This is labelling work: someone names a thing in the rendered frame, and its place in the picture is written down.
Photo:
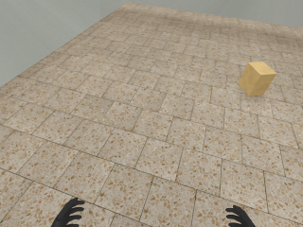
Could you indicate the left robot hand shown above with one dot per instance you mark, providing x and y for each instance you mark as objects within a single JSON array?
[{"x": 64, "y": 217}]

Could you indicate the carton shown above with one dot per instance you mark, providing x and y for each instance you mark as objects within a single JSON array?
[{"x": 256, "y": 78}]

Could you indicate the right robot hand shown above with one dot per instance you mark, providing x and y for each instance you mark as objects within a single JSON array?
[{"x": 241, "y": 217}]

